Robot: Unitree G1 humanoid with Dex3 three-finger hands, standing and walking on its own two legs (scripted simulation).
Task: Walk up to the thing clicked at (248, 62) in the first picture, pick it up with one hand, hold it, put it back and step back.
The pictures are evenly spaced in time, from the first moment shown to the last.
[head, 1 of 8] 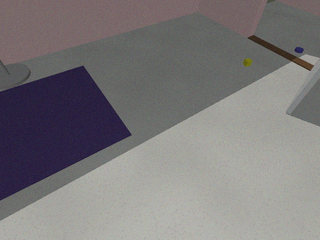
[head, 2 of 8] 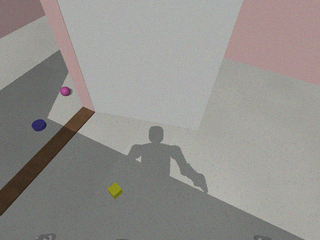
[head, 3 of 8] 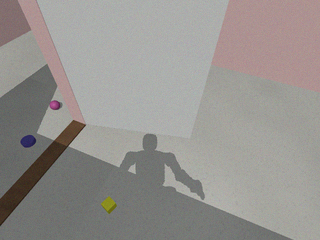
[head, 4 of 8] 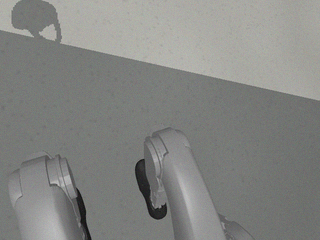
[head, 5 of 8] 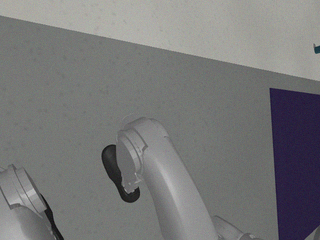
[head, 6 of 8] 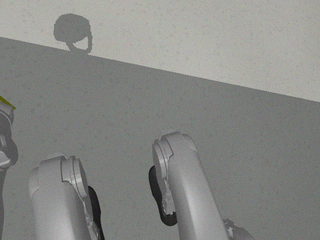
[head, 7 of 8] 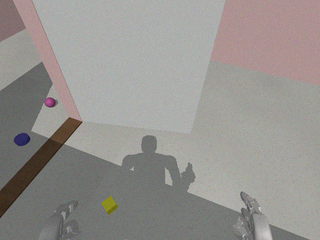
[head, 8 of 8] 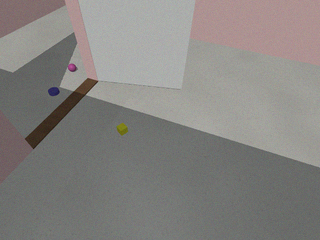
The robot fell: no
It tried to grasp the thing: yes
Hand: left
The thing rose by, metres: 0.65
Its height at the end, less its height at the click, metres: +0.00
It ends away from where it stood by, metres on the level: 0.02
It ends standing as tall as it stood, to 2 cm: yes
